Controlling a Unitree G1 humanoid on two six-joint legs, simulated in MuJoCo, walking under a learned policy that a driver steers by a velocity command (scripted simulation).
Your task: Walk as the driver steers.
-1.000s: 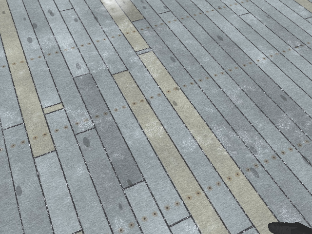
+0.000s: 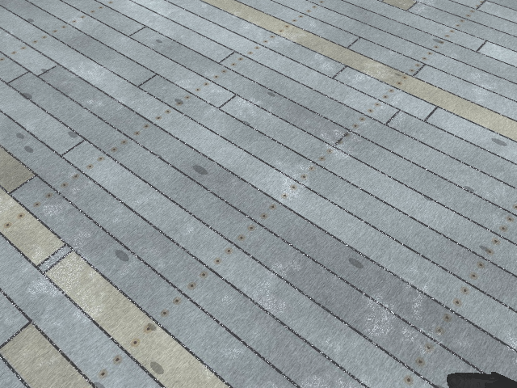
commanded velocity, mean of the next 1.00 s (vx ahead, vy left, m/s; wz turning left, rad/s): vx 0.17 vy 0.00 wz -0.03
